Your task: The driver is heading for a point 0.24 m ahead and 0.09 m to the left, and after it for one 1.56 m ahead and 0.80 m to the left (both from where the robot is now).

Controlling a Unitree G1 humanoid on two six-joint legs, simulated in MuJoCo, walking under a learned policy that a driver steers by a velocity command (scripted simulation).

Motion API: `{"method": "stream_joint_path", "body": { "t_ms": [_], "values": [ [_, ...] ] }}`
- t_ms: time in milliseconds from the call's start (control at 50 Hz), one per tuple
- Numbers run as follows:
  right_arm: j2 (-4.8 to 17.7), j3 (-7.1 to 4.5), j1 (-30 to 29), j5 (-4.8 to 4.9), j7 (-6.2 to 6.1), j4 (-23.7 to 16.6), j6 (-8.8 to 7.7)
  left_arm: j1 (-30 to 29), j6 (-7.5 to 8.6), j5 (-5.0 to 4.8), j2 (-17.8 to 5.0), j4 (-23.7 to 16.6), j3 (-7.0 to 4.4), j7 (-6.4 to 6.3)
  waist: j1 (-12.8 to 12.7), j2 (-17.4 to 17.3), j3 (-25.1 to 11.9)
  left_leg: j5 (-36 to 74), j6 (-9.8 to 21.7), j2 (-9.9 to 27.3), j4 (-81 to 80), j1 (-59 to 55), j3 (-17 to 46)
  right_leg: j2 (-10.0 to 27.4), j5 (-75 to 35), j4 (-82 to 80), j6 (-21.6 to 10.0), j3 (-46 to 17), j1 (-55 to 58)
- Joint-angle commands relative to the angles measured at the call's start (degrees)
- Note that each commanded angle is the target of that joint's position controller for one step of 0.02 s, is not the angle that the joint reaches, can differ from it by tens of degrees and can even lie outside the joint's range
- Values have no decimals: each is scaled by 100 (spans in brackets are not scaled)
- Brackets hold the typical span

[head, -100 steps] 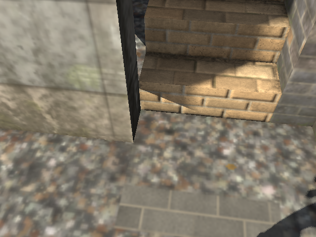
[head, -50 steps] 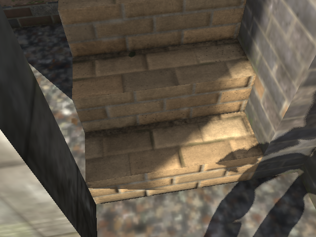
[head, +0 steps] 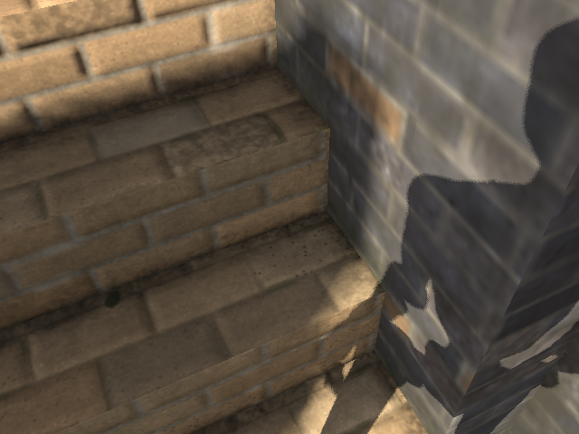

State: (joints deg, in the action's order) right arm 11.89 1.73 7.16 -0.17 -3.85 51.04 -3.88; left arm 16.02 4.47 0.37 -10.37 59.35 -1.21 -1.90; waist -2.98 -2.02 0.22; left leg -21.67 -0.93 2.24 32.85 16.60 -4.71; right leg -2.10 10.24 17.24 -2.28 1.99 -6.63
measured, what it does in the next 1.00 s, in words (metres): steps on the spot, turning left: left foot, then left foot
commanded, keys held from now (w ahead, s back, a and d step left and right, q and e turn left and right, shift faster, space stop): w+q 0.06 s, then q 0.94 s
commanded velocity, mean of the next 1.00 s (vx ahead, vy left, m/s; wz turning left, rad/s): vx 0.15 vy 0.00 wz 0.49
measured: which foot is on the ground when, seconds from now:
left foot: up 0.00-0.02, down 0.04-0.42, up 0.44-0.80, down 0.82-1.00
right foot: down 0.00-0.82, up 0.84-1.00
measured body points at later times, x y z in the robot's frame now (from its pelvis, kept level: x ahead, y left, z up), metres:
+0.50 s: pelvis +0.01 -0.03 -0.02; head +0.04 -0.03 +0.43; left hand -0.01 +0.25 -0.15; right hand +0.20 -0.26 -0.15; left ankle +0.00 +0.08 -0.69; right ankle -0.01 -0.12 -0.75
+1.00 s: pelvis -0.05 -0.01 -0.01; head -0.02 +0.03 +0.44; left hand -0.09 +0.26 -0.15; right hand +0.24 -0.17 -0.10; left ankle -0.08 +0.08 -0.75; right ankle -0.01 -0.16 -0.64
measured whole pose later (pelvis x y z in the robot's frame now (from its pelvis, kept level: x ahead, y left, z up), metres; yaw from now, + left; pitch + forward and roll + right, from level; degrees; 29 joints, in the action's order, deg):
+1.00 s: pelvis -0.05 -0.01 -0.01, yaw +33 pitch +3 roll -1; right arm 16.7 -4.7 7.4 -0.6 -0.2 44.0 -0.6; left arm 12.4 0.2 1.7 -14.3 43.5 -0.5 -4.4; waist 0.0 1.8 1.4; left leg -13.4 2.3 -2.0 30.2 19.9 2.8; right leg -0.2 24.2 72.7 5.1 -1.9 -32.6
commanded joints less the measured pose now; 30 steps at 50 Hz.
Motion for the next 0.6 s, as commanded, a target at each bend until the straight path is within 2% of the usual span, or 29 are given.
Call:
{"method": "stream_joint_path", "body": {
  "t_ms": [20,40,60,80,100,120,140,160,180,200,240,260,300,320,340,360,380,400,420,440,460,480,500,520,540,560,580,600],
  "values": [
    [254,-54,612,-84,-67,-22,20,83,30,-108,-710,-267,-113,-90,220,905,148,633,75,-90,-765,-681,-144,1139,-1002,-338,-628,-540,-360],
    [289,-57,378,-188,-7,-75,64,57,-13,-88,-681,-215,-97,-59,214,753,330,519,139,-80,-980,-650,-88,957,-304,-252,-546,-491,-493],
    [348,-80,462,-199,33,-55,67,-78,-28,-53,-574,-298,-71,-42,262,496,428,594,224,28,-1136,-652,79,870,175,-170,-455,-404,-606],
    [523,-136,422,-132,59,7,64,-148,-43,-3,-373,-366,-1,-52,222,-122,576,1136,351,253,-1159,-470,540,631,411,-34,-226,-124,-679],
    [484,-101,123,-74,96,-100,9,-173,-62,99,-224,-510,77,-39,62,-489,669,2484,462,629,-1321,-281,1066,563,47,137,37,51,-662],
    [459,-79,-28,-43,116,-164,-74,-42,-74,142,-235,-514,101,-60,-74,-804,326,3441,616,914,-1317,-222,1463,580,-154,157,162,-33,-132],
    [622,-175,-31,-62,103,-217,-139,-199,-58,126,-576,-621,-5,-155,-46,-821,169,4256,576,752,-1053,-424,1392,563,-341,417,245,108,-6],
    [616,-173,-47,-36,113,-245,-117,-122,-76,88,-656,-569,-7,-165,19,-611,-258,4580,686,865,-948,-724,1531,529,-361,466,226,56,122],
    [692,-216,36,-30,108,-251,-83,-190,-96,60,-704,-606,-35,-184,83,-535,-447,4692,701,837,-870,-835,1615,517,-349,600,206,102,226],
    [751,-265,54,-2,92,-293,-42,-192,-135,55,-777,-627,-81,-201,125,-523,-474,4670,700,807,-755,-826,1683,461,-360,752,187,186,219],
    [837,-329,110,3,57,-319,62,-237,-217,37,-670,-717,-100,-211,155,-524,-533,4310,758,827,-707,-671,1929,362,-41,990,205,267,191],
    [951,-385,268,12,44,-243,149,-144,-252,60,-575,-687,-105,-227,166,-517,-535,4152,891,843,-647,-695,2139,340,190,1131,229,299,8],
    [1100,-475,323,-60,-18,-325,289,-36,-243,-3,-548,-674,-175,-281,247,-613,-561,4245,1186,1043,-542,-755,2577,203,554,1495,225,328,-444],
    [1099,-488,330,-95,-43,-333,349,-26,-259,11,-452,-680,-167,-288,220,-614,-545,4244,1287,1138,-501,-652,2793,153,723,1646,221,299,-572],
    [1176,-540,409,-183,-80,-384,432,132,-208,32,-485,-718,-147,-233,279,-506,-717,4159,1326,1073,-488,-593,2770,83,1153,1844,227,292,-546],
    [1188,-556,282,-211,-93,-411,479,130,-197,29,-395,-730,-138,-217,211,-494,-641,4137,1343,1075,-431,-401,2876,83,1221,1868,203,199,-599],
    [1191,-567,93,-177,-89,-454,513,208,-216,59,-367,-779,-127,-200,121,-384,-703,4147,1334,1026,-348,-260,2931,129,1156,1730,189,128,-507],
    [1145,-561,-147,-156,-68,-540,551,285,-230,82,-445,-796,-138,-219,18,-238,-634,3965,1179,880,-130,70,2834,255,934,1391,110,12,-308],
    [976,-550,-462,-122,-14,-694,557,455,-224,154,-672,-835,-179,-242,-116,89,-492,3318,845,470,474,660,2270,735,403,753,-98,-444,3],
    [678,-506,-573,-81,24,-878,584,444,-279,246,-1256,-834,-328,-272,-93,1191,-211,1573,357,-406,1582,1721,1010,1861,-1031,56,-731,-1314,386],
    [757,-558,-492,-260,-5,-852,674,113,-320,196,-1243,-1016,-308,-381,-92,1622,-57,-1394,58,-649,3547,1855,371,2934,-2809,-203,-1693,-1861,-252],
    [880,-638,-280,-368,-2,-726,711,-70,-347,120,-1080,-1068,-268,-414,142,777,60,-1655,-51,-306,4721,1897,557,2968,-3560,-160,-1993,-1531,-509],
    [806,-659,-120,-374,8,-609,769,-240,-338,135,-1073,-1094,-254,-441,282,376,164,-1445,-81,-221,5447,1972,678,2687,-3768,23,-1909,-1065,-534],
    [768,-701,134,-280,0,-545,886,-382,-306,201,-985,-1134,-218,-410,532,254,264,-1212,-88,-168,5634,1819,779,2290,-3855,163,-1649,-640,-715],
    [980,-760,12,-281,102,-610,893,-380,-270,172,-963,-1166,-174,-384,562,-151,307,-339,-160,-91,4641,1894,971,1921,-3146,183,-1260,-360,-355],
    [841,-748,32,-281,165,-573,887,-309,-270,174,-936,-1125,-170,-378,431,152,242,-81,-266,-283,4219,1941,670,1607,-3041,276,-1119,-101,43],
    [725,-724,-16,-285,210,-604,885,-49,-278,163,-912,-1047,-156,-378,311,459,166,47,-315,-307,3698,2024,583,1518,-3149,380,-1067,-9,469],
    [657,-697,-164,-290,269,-678,817,260,-272,75,-875,-979,-137,-414,107,661,51,145,-311,-311,3145,1936,569,1568,-3016,337,-1057,58,777]
  ]
}}
Velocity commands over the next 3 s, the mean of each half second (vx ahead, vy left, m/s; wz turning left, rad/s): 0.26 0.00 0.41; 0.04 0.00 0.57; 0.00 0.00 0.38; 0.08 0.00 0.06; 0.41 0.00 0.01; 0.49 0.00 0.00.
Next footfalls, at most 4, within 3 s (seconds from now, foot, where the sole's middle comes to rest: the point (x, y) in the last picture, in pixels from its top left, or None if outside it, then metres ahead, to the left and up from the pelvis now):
0.04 left None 0.08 0.10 -0.78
0.82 left None -0.05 0.10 -0.78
1.30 right None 0.06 -0.15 -0.78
1.60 left None -0.13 0.00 -0.78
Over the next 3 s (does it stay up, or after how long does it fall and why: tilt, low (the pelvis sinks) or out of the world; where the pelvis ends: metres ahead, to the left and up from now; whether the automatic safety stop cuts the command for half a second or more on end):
stays up -0.04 -0.06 0.00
